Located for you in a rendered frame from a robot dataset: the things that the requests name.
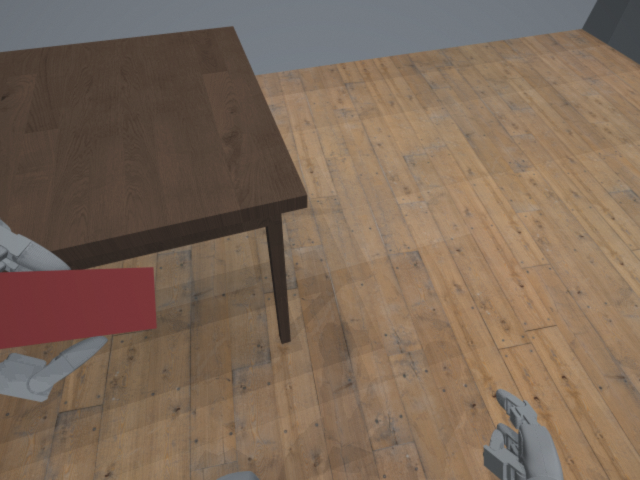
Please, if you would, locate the sponge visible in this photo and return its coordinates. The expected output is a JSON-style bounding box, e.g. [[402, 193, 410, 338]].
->
[[0, 267, 157, 349]]

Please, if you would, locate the robot left hand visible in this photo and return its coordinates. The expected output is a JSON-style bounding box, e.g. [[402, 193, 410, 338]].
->
[[0, 219, 108, 402]]

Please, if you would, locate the table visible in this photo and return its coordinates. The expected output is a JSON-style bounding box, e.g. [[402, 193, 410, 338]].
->
[[0, 26, 307, 344]]

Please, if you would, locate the robot right hand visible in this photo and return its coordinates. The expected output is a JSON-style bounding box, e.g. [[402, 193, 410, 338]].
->
[[483, 389, 564, 480]]

